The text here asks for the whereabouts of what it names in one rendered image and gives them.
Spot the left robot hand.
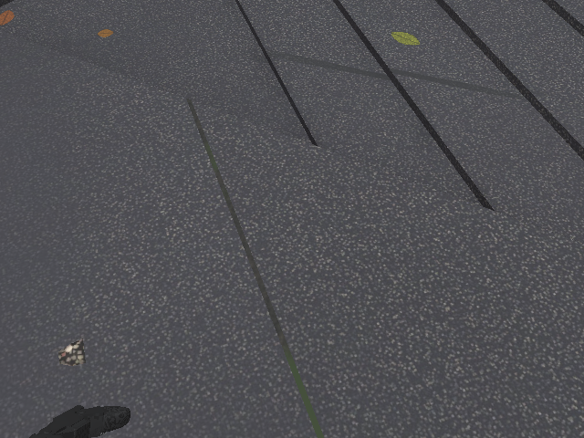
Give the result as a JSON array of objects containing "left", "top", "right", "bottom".
[{"left": 29, "top": 405, "right": 130, "bottom": 438}]

